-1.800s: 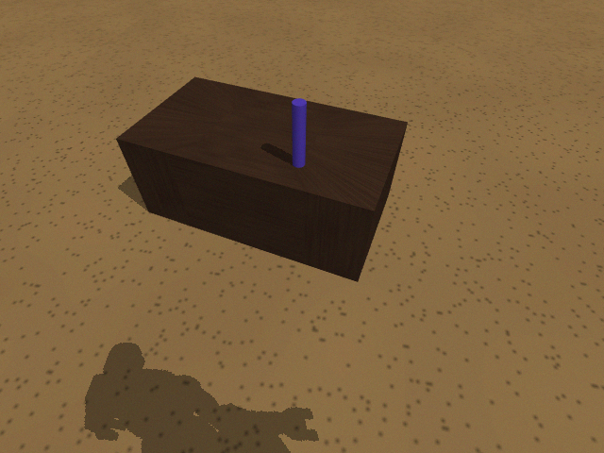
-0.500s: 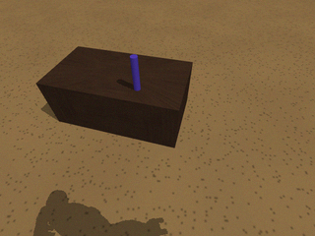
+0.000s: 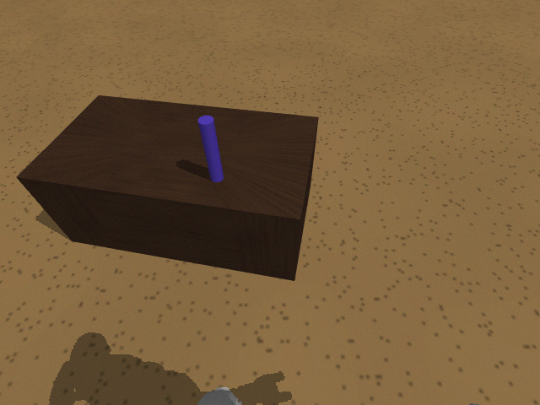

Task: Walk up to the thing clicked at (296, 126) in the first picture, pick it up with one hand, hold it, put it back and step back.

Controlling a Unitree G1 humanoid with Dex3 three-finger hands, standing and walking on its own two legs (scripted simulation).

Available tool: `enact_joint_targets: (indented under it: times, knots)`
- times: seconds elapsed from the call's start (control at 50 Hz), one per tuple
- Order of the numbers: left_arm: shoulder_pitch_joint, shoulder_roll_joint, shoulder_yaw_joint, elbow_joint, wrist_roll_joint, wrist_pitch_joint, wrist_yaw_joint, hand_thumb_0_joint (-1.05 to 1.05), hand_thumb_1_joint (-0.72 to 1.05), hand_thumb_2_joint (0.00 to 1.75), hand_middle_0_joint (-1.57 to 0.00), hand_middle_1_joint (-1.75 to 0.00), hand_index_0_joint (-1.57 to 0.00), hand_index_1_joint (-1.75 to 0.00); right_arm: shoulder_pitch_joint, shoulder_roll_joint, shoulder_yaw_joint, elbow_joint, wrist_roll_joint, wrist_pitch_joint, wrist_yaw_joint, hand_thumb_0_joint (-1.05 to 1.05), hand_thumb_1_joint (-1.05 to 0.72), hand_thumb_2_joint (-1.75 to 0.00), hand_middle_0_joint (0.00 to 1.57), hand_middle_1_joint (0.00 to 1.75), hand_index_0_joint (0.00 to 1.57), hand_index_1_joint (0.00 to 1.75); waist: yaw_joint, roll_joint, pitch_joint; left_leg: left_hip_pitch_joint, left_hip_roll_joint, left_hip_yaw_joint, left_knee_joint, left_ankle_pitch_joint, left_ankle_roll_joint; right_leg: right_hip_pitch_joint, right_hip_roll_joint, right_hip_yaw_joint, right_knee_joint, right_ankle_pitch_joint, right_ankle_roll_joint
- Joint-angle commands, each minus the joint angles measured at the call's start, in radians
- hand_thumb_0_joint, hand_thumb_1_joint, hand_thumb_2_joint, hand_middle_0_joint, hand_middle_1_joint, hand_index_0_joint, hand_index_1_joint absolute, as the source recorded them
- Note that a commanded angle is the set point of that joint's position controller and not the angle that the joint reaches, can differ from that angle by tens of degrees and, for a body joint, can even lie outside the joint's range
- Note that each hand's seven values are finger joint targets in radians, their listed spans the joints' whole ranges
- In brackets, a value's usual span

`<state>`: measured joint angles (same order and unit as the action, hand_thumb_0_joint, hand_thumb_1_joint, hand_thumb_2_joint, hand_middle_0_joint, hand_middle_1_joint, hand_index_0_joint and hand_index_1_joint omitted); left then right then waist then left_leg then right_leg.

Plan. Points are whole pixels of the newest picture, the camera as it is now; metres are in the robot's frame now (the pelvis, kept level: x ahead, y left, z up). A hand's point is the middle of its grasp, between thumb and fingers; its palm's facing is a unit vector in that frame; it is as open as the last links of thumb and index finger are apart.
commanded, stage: walk up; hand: left
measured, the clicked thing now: (212, 151) +0.88 +0.24 -0.22
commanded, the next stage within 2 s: none
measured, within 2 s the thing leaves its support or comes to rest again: neither
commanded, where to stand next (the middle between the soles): +0.41 +0.11 m, yaw -10 degrees
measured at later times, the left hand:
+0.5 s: hand (114, 315) +0.28 +0.32 -0.11, palm faces -0.10 -0.88 -0.47, open 7.4 cm
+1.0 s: hand (96, 257) +0.43 +0.42 -0.14, palm faces -0.20 -0.89 -0.41, open 7.4 cm
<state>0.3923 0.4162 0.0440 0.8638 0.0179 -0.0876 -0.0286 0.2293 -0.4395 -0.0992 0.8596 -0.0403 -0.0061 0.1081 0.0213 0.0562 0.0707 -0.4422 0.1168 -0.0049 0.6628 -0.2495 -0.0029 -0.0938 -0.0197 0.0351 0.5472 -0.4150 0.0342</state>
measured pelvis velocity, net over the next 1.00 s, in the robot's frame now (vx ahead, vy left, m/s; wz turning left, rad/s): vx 0.32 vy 0.14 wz -0.17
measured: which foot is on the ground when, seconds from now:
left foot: up 0.00-0.00, down 0.02-0.38, up 0.40-0.74, down 0.76-1.00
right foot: down 0.00-0.04, up 0.06-0.36, down 0.38-0.76, up 0.78-1.00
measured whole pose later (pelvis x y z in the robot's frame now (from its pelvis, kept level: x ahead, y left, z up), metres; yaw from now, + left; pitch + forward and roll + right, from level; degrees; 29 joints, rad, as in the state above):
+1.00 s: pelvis +0.32 +0.14 +0.00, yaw -10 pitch -3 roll +0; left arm 0.30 0.46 0.05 0.89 0.01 -0.05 -0.01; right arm 0.33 -0.40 -0.04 0.83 -0.01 -0.05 0.04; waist -0.01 -0.03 0.10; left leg -0.29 0.07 0.10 0.69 -0.33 0.01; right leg -0.50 -0.05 -0.02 0.94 -0.38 -0.03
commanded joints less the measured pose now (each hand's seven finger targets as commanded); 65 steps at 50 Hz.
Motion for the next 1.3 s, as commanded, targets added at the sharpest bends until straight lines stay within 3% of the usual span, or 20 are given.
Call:
enact_joint_targets:
  times: [0.0, 0.02, 0.04, 0.14, 0.22, 0.32, 0.34, 0.38, 0.4, 0.5, 0.62, 0.72, 0.76, 0.78, 0.88, 0.98, 1.06, 1.12, 1.22, 1.28]
  knots:
    - [-0.010, 0.199, 0.054, -0.103, -0.011, -0.021, 0.035, 0.00, 0.90, 0.90, -0.20, -0.30, -0.20, -0.30, 0.239, -0.258, -0.097, -0.048, -0.011, -0.059, -0.031, 0.00, -0.90, -0.90, 0.20, 0.30, 0.20, 0.30, -0.171, 0.139, -0.152, 0.525, 0.014, -0.088, -0.223, -0.145, 0.092, -0.348, -0.031, -0.016, 0.468, 0.416, -0.115]
    - [0.017, 0.128, 0.034, -0.117, -0.029, -0.022, 0.041, 0.00, 0.90, 0.90, -0.20, -0.30, -0.20, -0.30, 0.236, -0.329, -0.109, -0.074, -0.005, -0.067, -0.041, 0.00, -0.90, -0.90, 0.20, 0.30, 0.20, 0.30, -0.147, 0.320, -0.134, 0.601, 0.269, -0.545, -0.378, -0.200, 0.177, -0.616, 0.117, -0.044, 0.630, -0.092, -0.080]
    - [-0.021, 0.229, 0.051, -0.097, -0.022, -0.018, 0.056, 0.00, 0.90, 0.90, -0.20, -0.30, -0.20, -0.30, 0.194, -0.350, -0.113, -0.081, 0.029, -0.059, -0.041, 0.00, -0.90, -0.90, 0.20, 0.30, 0.20, 0.30, -0.135, 0.185, -0.119, 0.448, 0.332, -0.634, -0.407, -0.241, 0.271, -0.573, 0.050, 0.068, 0.735, -0.147, -0.100]
    - [0.034, 0.209, 0.052, -0.038, -0.035, -0.011, 0.021, 0.00, 0.90, 0.90, -0.20, -0.30, -0.20, -0.30, 0.064, -0.222, -0.049, -0.123, 0.031, -0.066, -0.058, 0.00, -0.90, -0.90, 0.20, 0.30, 0.20, 0.30, -0.042, 0.130, -0.023, 0.279, 0.156, -0.153, -0.333, 0.114, 0.218, -0.456, -0.049, 0.013, 0.496, 0.034, -0.076]
    - [-0.060, 0.183, 0.053, -0.084, -0.023, -0.013, 0.013, 0.00, 0.90, 0.90, -0.20, -0.30, -0.20, -0.30, 0.097, -0.229, -0.045, -0.150, 0.016, -0.064, -0.055, 0.00, -0.90, -0.90, 0.20, 0.30, 0.20, 0.30, -0.064, 0.142, -0.011, 0.270, 0.196, -0.101, -0.319, 0.275, 0.269, -0.397, -0.050, -0.063, 0.261, 0.044, -0.056]
    - [0.060, 0.196, 0.083, -0.042, -0.016, -0.024, 0.026, 0.00, 0.90, 0.90, -0.20, -0.30, -0.20, -0.30, 0.029, -0.187, -0.026, -0.200, 0.023, -0.038, -0.045, 0.00, -0.90, -0.90, 0.20, 0.30, 0.20, 0.30, 0.028, 0.031, -0.079, 0.070, 0.089, 0.027, -0.093, 0.078, 0.167, 0.004, 0.038, -0.135, 0.024, 0.271, -0.079]
    - [0.142, 0.246, 0.104, -0.028, -0.012, -0.030, 0.037, 0.00, 0.90, 0.90, -0.20, -0.30, -0.20, -0.30, 0.036, -0.148, -0.012, -0.209, 0.025, -0.036, -0.044, 0.00, -0.90, -0.90, 0.20, 0.30, 0.20, 0.30, 0.084, -0.082, -0.118, -0.032, 0.033, 0.063, 0.097, 0.043, 0.123, 0.147, 0.006, -0.045, -0.019, 0.210, -0.102]
    - [0.147, 0.378, 0.129, -0.080, -0.007, -0.039, 0.057, 0.00, 0.90, 0.90, -0.20, -0.30, -0.20, -0.30, 0.095, -0.138, -0.004, -0.220, 0.018, -0.016, -0.051, 0.00, -0.90, -0.90, 0.20, 0.30, 0.20, 0.30, 0.065, -0.234, -0.128, -0.283, -0.102, -0.007, 0.523, -0.320, 0.035, 0.162, -0.426, 0.709, -0.290, -0.146, -0.291]
    - [0.077, 0.367, 0.121, -0.094, -0.019, -0.032, 0.058, 0.00, 0.90, 0.90, -0.20, -0.30, -0.20, -0.30, 0.066, -0.220, -0.030, -0.207, 0.013, -0.004, -0.057, 0.00, -0.90, -0.90, 0.20, 0.30, 0.20, 0.30, 0.040, -0.121, -0.059, -0.280, -0.041, -0.082, 0.576, -0.327, 0.026, 0.049, -0.453, 0.712, -0.285, -0.191, -0.364]
    - [-0.020, 0.300, 0.098, -0.110, -0.013, -0.037, 0.057, 0.00, 0.90, 0.90, -0.20, -0.30, -0.20, -0.30, 0.150, -0.201, -0.040, -0.129, 0.009, 0.001, -0.042, 0.00, -0.90, -0.90, 0.20, 0.30, 0.20, 0.30, -0.021, -0.182, 0.006, -0.157, 0.014, -0.057, 0.440, -0.135, 0.009, -0.169, -0.249, 0.268, -0.206, 0.079, -0.273]
    - [-0.003, 0.342, 0.112, -0.116, -0.002, -0.044, 0.054, 0.00, 0.90, 0.90, -0.20, -0.30, -0.20, -0.30, 0.037, -0.180, -0.047, -0.170, 0.003, -0.006, -0.017, 0.00, -0.90, -0.90, 0.20, 0.30, 0.20, 0.30, 0.004, -0.226, -0.014, -0.062, 0.016, 0.006, 0.181, -0.105, 0.005, -0.239, -0.223, 0.192, -0.153, 0.051, -0.265]
    - [-0.066, 0.263, 0.069, -0.116, 0.014, -0.015, 0.052, 0.00, 0.90, 0.90, -0.20, -0.30, -0.20, -0.30, 0.260, -0.211, -0.079, -0.073, 0.004, -0.029, -0.037, 0.00, -0.90, -0.90, 0.20, 0.30, 0.20, 0.30, -0.147, -0.041, -0.095, 0.400, -0.095, 0.095, -0.032, -0.106, 0.026, -0.491, -0.128, 0.045, 0.218, 0.052, -0.166]
    - [-0.022, 0.181, 0.036, -0.121, -0.013, -0.010, 0.062, 0.00, 0.90, 0.90, -0.20, -0.30, -0.20, -0.30, 0.254, -0.359, -0.101, -0.113, 0.007, -0.044, -0.053, 0.00, -0.90, -0.90, 0.20, 0.30, 0.20, 0.30, -0.133, 0.277, -0.052, 0.369, 0.319, -0.651, -0.441, -0.481, 0.206, -0.742, 0.075, -0.033, 0.665, -0.151, -0.085]
    - [-0.064, 0.263, 0.049, -0.104, -0.007, -0.008, 0.070, 0.00, 0.90, 0.90, -0.20, -0.30, -0.20, -0.30, 0.181, -0.378, -0.101, -0.121, 0.026, -0.043, -0.053, 0.00, -0.90, -0.90, 0.20, 0.30, 0.20, 0.30, -0.105, 0.148, 0.016, 0.224, 0.351, -0.672, -0.452, -0.509, 0.286, -0.703, 0.004, 0.063, 0.734, -0.143, -0.097]
    - [0.034, 0.230, 0.058, 0.004, -0.016, 0.004, 0.033, 0.00, 0.90, 0.90, -0.20, -0.30, -0.20, -0.30, 0.070, -0.256, -0.036, -0.109, 0.032, -0.067, -0.085, 0.00, -0.90, -0.90, 0.20, 0.30, 0.20, 0.30, -0.014, 0.120, 0.029, 0.134, 0.172, -0.181, -0.300, 0.020, 0.212, -0.483, -0.063, 0.000, 0.497, 0.042, -0.063]
    - [-0.051, 0.173, 0.057, -0.008, -0.011, 0.040, 0.026, 0.00, 0.90, 0.90, -0.20, -0.30, -0.20, -0.30, 0.054, -0.231, -0.008, -0.106, 0.031, -0.072, -0.104, 0.00, -0.90, -0.90, 0.20, 0.30, 0.20, 0.30, -0.006, 0.108, -0.019, 0.085, 0.188, -0.084, -0.182, 0.421, 0.198, -0.284, -0.031, -0.064, 0.294, 0.091, -0.078]
    - [-0.080, 0.180, 0.062, -0.010, -0.004, 0.043, 0.030, 0.00, 0.90, 0.90, -0.20, -0.30, -0.20, -0.30, 0.039, -0.197, 0.010, -0.099, 0.052, -0.053, -0.117, 0.00, -0.90, -0.90, 0.20, 0.30, 0.20, 0.30, 0.012, 0.034, -0.108, 0.106, 0.120, -0.029, 0.000, 0.351, 0.116, -0.118, 0.002, -0.059, 0.042, 0.258, -0.122]
    - [-0.172, 0.267, 0.065, -0.031, -0.018, 0.038, 0.032, 0.00, 0.90, 0.90, -0.20, -0.30, -0.20, -0.30, 0.071, -0.152, 0.025, -0.060, 0.060, -0.039, -0.135, 0.00, -0.90, -0.90, 0.20, 0.30, 0.20, 0.30, -0.017, -0.177, -0.151, 0.091, -0.067, 0.051, 0.191, -0.291, 0.034, -0.161, -0.306, 0.356, -0.063, 0.431, -0.314]
    - [-0.273, 0.171, 0.023, -0.013, -0.015, 0.060, 0.029, 0.00, 0.90, 0.90, -0.20, -0.30, -0.20, -0.30, 0.058, -0.203, 0.020, 0.031, 0.037, -0.063, -0.133, 0.00, -0.90, -0.90, 0.20, 0.30, 0.20, 0.30, -0.038, -0.101, -0.092, 0.177, 0.073, -0.164, -0.188, -0.079, 0.087, -0.299, -0.093, 0.095, 0.085, 0.309, -0.114]
    - [-0.280, 0.175, 0.028, 0.037, -0.013, 0.059, 0.027, 0.00, 0.90, 0.90, -0.20, -0.30, -0.20, -0.30, -0.038, -0.208, 0.033, 0.052, 0.039, -0.070, -0.126, 0.00, -0.90, -0.90, 0.20, 0.30, 0.20, 0.30, -0.002, -0.077, -0.082, 0.114, 0.104, -0.124, -0.177, 0.087, 0.100, -0.148, -0.062, 0.040, 0.060, 0.318, -0.106]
